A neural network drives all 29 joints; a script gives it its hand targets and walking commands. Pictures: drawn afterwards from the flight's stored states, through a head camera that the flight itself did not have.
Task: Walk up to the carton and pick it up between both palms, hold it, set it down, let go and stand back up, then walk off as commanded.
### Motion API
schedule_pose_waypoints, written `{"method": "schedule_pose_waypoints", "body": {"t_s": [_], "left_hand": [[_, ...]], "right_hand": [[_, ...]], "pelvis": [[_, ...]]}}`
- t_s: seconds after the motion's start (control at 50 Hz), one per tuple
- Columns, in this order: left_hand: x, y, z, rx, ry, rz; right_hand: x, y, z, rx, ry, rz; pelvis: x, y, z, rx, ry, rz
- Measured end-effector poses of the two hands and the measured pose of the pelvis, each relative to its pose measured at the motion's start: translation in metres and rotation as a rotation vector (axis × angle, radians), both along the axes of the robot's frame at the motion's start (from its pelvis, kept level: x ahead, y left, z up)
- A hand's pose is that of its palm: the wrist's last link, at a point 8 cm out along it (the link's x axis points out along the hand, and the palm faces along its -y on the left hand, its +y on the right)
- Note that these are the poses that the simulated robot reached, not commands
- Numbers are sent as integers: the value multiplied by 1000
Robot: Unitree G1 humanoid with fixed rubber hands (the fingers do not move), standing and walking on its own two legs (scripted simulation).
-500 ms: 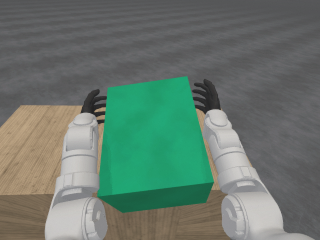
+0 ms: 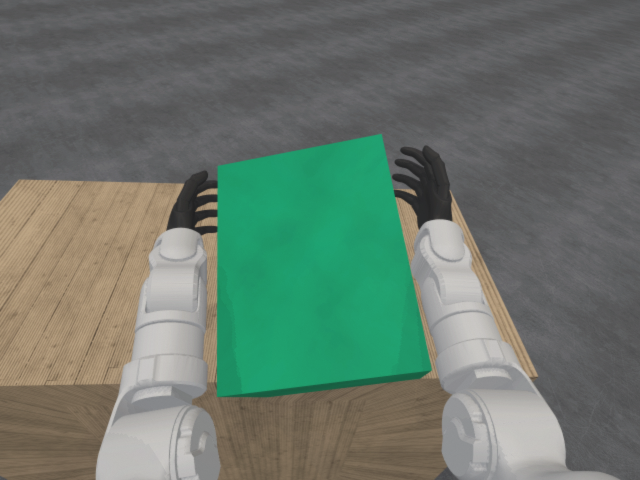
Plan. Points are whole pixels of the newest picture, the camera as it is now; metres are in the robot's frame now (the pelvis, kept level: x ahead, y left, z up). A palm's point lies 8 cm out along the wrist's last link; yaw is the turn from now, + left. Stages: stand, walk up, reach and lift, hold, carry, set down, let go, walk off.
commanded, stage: set down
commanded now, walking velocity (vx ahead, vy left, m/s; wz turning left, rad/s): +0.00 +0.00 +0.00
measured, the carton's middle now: (320, 274) +0.38 +0.00 +0.07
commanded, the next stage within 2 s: none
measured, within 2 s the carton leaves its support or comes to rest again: neither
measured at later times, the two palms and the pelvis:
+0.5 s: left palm (200, 234) +0.38 +0.15 +0.13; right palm (446, 227) +0.38 -0.16 +0.16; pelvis +0.00 -0.01 +0.00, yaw +0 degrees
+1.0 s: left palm (213, 224) +0.43 +0.14 +0.11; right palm (438, 217) +0.42 -0.17 +0.13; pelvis +0.03 -0.01 +0.00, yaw +0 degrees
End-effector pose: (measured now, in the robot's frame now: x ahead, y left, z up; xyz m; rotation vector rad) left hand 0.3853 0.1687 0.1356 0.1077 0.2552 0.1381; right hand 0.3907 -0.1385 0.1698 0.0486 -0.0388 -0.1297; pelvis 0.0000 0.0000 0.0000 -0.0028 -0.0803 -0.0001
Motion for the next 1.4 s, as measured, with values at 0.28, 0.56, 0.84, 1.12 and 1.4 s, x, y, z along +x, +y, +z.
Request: {"method": "schedule_pose_waypoints", "body": {"t_s": [0.28, 0.56, 0.84, 1.12, 1.4], "left_hand": [[7, -15, 0, 7, -14, -37], [0, -20, -10, -7, 32, -58], [27, -24, -13, -22, 12, -41], [50, -27, -31, -27, 41, -41], [50, -29, -31, -42, 29, -50]], "right_hand": [[-1, -17, -6, -1, -6, -24], [-15, -22, -21, -10, 46, -52], [12, -25, -22, 6, 43, -52], [39, -29, -40, -7, 110, -46], [38, -32, -41, -40, 109, -45]], "pelvis": [[7, -9, 1, 3, 7, -5], [-4, -5, 0, 0, -8, -4], [11, -6, 0, 6, 14, -3], [34, -11, 1, 11, 45, -5], [33, -12, 1, 11, 44, -6]]}}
